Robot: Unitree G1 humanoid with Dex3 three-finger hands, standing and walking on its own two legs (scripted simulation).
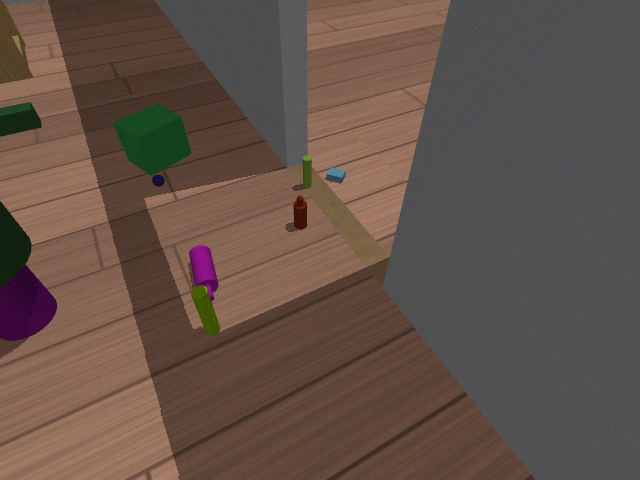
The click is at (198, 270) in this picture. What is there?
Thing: lying bottle
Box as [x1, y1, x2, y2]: [189, 245, 217, 300]
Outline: 196,246 192,248 189,252 195,286 198,284 204,285 207,288 210,298 212,300 212,292 217,287 217,280 210,251 206,246
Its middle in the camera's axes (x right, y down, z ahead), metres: -0.45 +0.12 +1.51
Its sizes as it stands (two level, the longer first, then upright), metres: 0.239 0.083 0.083
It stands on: the floor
